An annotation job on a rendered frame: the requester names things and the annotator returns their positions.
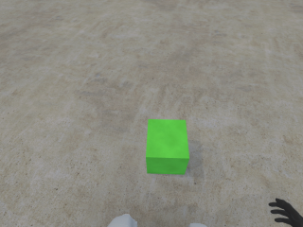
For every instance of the robot right hand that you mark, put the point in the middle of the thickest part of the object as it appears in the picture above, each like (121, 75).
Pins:
(294, 219)

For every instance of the carton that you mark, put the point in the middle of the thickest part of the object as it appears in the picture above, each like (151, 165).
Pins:
(167, 146)

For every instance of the left robot thigh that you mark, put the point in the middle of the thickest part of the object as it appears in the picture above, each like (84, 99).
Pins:
(123, 221)

